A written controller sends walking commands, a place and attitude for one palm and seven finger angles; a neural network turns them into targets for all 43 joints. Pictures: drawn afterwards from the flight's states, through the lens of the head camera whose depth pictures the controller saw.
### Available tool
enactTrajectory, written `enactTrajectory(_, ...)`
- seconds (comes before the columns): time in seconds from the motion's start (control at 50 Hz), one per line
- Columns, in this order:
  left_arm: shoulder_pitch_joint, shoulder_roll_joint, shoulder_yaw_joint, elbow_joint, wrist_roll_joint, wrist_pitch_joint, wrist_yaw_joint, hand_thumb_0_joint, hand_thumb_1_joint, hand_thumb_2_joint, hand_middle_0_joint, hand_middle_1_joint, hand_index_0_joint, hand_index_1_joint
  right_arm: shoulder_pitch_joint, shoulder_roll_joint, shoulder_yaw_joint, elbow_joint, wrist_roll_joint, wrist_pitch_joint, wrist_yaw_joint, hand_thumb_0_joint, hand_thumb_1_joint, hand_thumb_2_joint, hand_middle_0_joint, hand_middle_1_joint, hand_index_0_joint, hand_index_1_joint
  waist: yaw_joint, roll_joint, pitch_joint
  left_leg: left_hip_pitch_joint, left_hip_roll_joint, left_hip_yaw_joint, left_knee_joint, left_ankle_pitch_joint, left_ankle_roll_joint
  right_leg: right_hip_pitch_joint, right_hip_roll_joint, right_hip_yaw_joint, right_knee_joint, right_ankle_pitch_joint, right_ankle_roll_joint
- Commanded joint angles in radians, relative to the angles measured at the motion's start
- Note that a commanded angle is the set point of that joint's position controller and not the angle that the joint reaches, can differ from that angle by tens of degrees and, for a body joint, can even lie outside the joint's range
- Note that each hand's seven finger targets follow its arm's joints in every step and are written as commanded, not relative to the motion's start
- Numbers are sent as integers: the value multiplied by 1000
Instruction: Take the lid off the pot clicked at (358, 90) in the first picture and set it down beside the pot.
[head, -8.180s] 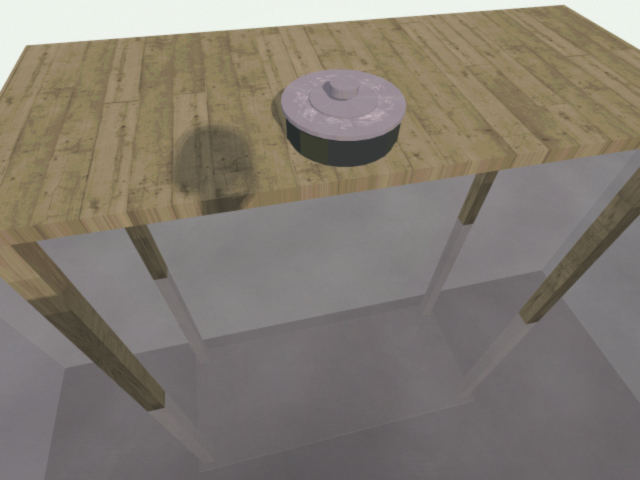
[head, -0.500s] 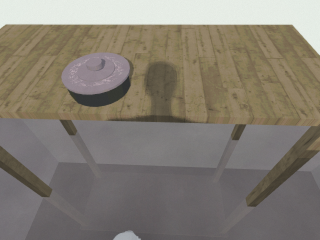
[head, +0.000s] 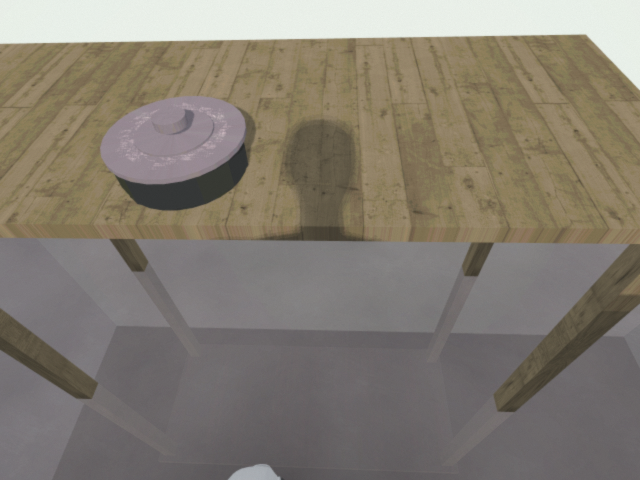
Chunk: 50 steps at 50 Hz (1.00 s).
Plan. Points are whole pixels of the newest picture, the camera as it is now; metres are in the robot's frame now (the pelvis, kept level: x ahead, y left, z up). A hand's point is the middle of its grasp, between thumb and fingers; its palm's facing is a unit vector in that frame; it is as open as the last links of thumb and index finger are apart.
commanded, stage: come to a stop and stand still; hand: left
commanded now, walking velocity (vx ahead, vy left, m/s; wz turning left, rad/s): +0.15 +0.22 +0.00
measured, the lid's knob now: (169, 120) +0.53 +0.26 +0.18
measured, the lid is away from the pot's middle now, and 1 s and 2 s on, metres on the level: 0.00 0.00 0.00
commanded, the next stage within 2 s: look again from close up in 0.90 s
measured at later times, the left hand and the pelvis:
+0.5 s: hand out of the picture -0.02 +0.22 -0.16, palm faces +0.07 -0.96 -0.26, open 7.4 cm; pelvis -0.02 +0.03 +0.01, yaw +2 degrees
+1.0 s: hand out of the picture +0.02 +0.23 -0.16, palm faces +0.00 -0.98 -0.22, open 7.4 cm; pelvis -0.01 +0.05 +0.01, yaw -1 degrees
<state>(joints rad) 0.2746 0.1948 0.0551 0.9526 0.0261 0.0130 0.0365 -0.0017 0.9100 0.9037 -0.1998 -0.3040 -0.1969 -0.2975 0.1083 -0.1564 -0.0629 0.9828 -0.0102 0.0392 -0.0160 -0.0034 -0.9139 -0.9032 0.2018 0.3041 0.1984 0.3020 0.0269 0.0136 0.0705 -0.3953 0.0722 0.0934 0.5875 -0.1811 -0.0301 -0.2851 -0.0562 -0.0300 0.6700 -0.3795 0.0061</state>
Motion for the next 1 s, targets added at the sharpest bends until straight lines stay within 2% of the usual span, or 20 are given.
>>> enactTrajectory(0.0,53,217,38,-57,8,-9,9,0,900,900,-200,-300,-200,-300,-31,-76,-24,-104,-1,20,15,0,-900,-900,200,300,200,300,14,-239,68,-67,-44,-130,355,-319,8,-268,-360,549,-621,-428,-180)
enactTrajectory(0.02,-3,208,41,-60,7,-16,12,0,900,900,-200,-300,-200,-300,1,-88,-25,-85,-8,19,16,0,-900,-900,200,300,200,300,-14,-233,80,-100,-38,-169,411,-261,19,-242,-326,517,-597,-384,-165)
enactTrajectory(0.04,-34,178,36,-59,5,-21,9,0,900,900,-200,-300,-200,-300,48,-102,-26,-59,-11,10,19,0,-900,-900,200,300,200,300,-36,-195,78,-115,-37,-160,436,-211,19,-186,-278,418,-547,-273,-143)
enactTrajectory(0.08,-27,151,33,-53,1,-28,1,0,900,900,-200,-300,-200,-300,117,-103,-24,-23,-13,-6,23,0,-900,-900,200,300,200,300,-34,-175,8,-109,-48,-117,427,-156,2,-28,-211,272,-456,-31,-127)
enactTrajectory(0.16,97,149,37,-9,-1,-33,2,0,900,900,-200,-300,-200,-300,87,-93,-15,-34,-10,-17,18,0,-900,-900,200,300,200,300,30,-160,-39,-134,-51,-96,318,-193,-18,174,-240,267,-410,174,-160)
enactTrajectory(0.22,127,158,40,11,2,-31,3,0,900,900,-200,-300,-200,-300,79,-86,-7,-36,-5,-22,13,0,-900,-900,200,300,200,300,48,-186,-52,-102,-55,-85,207,-238,-19,225,-253,269,-391,280,-178)
enactTrajectory(0.32,63,162,39,24,-1,-22,5,0,900,900,-200,-300,-200,-300,166,-63,4,6,4,-34,1,0,-900,-900,200,300,200,300,8,-208,-92,105,-81,-56,-36,-167,-8,152,-210,215,-345,363,-149)
enactTrajectory(0.34,109,166,7,57,12,-50,41,0,900,900,-200,-300,-200,-300,167,-124,13,-38,-6,-46,7,0,-900,-900,200,300,200,300,-25,-84,-142,171,-94,-28,31,-179,-13,157,-221,255,-245,640,-115)
enactTrajectory(0.36,53,194,8,10,3,-52,34,0,900,900,-200,-300,-200,-300,205,-72,23,-51,-3,-47,8,0,-900,-900,200,300,200,300,-46,-58,-189,187,-75,-50,-40,-195,12,124,-193,180,-241,412,-112)
enactTrajectory(0.38,13,169,-2,9,-3,-44,27,0,900,900,-200,-300,-200,-300,231,-83,34,-54,0,-47,9,0,-900,-900,200,300,200,300,-62,-26,-145,217,-58,-61,-116,-157,20,47,-153,129,-226,204,-92)
enactTrajectory(0.4,2,131,-8,2,-11,-32,22,0,900,900,-200,-300,-200,-300,260,-100,30,-59,-11,-59,10,0,-900,-900,200,300,200,300,-59,109,-142,215,-8,-116,-200,-59,39,26,-76,68,-117,167,-70)
enactTrajectory(0.42,36,78,-19,11,-18,-28,17,0,900,900,-200,-300,-200,-300,242,-153,26,-60,-19,-62,1,0,-900,-900,200,300,200,300,-26,177,-117,158,91,-192,-182,130,80,30,-28,1,-81,142,-43)
enactTrajectory(0.44,57,58,-20,12,-17,-29,18,0,900,900,-200,-300,-200,-300,225,-162,27,-78,-21,-55,-4,0,-900,-900,200,300,200,300,-7,79,-93,111,113,-181,-151,183,100,50,-14,-4,-102,149,-45)
enactTrajectory(0.46,31,61,-28,25,-8,-21,16,0,900,900,-200,-300,-200,-300,199,-144,35,-83,-13,-57,-4,0,-900,-900,200,300,200,300,-16,152,-61,79,79,-190,-184,112,90,63,-11,-7,-122,79,-38)
enactTrajectory(0.5,9,75,-29,21,-6,-11,8,0,900,900,-200,-300,-200,-300,184,-134,40,-84,-11,-56,-6,0,-900,-900,200,300,200,300,-14,174,62,12,61,-200,-237,29,85,37,4,-7,-117,69,-34)
enactTrajectory(0.54,26,73,-33,31,-8,-13,4,0,900,900,-200,-300,-200,-300,185,-133,38,-80,-8,-57,-9,0,-900,-900,200,300,200,300,-13,29,60,32,44,-187,-235,-59,78,36,-8,24,-157,111,-35)
enactTrajectory(0.58,24,79,-35,27,-8,-14,1,0,900,900,-200,-300,-200,-300,192,-140,40,-77,-6,-59,-8,0,-900,-900,200,300,200,300,-22,-36,47,54,30,-176,-253,-153,74,29,-23,49,-189,108,-35)
enactTrajectory(0.62,17,85,-32,18,-8,-9,-1,0,900,900,-200,-300,-200,-300,187,-146,38,-72,-9,-64,-9,0,-900,-900,200,300,200,300,-18,32,45,57,38,-193,-287,-175,78,25,-15,37,-165,112,-31)
enactTrajectory(0.82,20,94,-30,27,-12,-16,2,0,900,900,-200,-300,-200,-300,202,-133,41,-23,-5,-76,-20,0,-900,-900,200,300,200,300,-22,-3,-45,177,28,-134,-200,132,71,70,-43,54,-160,311,-25)
enactTrajectory(0.98,13,86,-30,41,-13,-12,4,0,900,900,-200,-300,-200,-300,210,-114,40,21,-4,-72,-23,0,-900,-900,200,300,200,300,-24,25,-28,173,30,-125,-199,102,68,70,-42,56,-162,300,-24)
